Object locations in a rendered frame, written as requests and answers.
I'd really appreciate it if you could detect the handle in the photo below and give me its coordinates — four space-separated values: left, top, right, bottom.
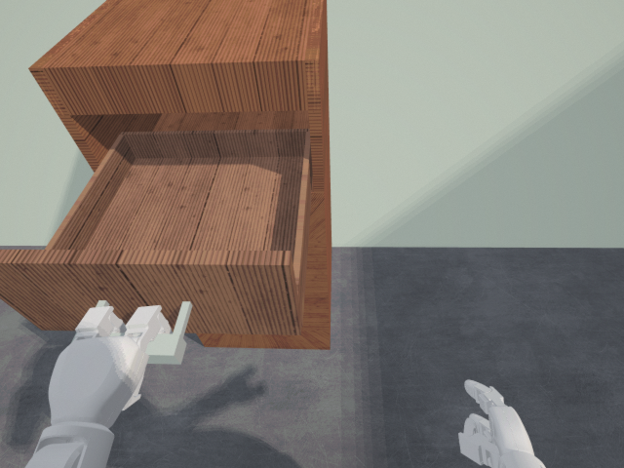
71 300 193 365

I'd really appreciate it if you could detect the drawer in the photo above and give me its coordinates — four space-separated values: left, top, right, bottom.
0 129 313 335

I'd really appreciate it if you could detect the right robot hand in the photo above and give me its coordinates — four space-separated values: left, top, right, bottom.
458 379 534 468

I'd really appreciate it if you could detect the left robot forearm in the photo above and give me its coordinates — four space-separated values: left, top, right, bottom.
25 421 114 468

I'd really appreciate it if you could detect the left robot hand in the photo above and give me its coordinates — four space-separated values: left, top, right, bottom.
49 305 173 428

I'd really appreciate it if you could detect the cabinet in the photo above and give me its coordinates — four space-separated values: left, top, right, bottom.
28 0 332 350

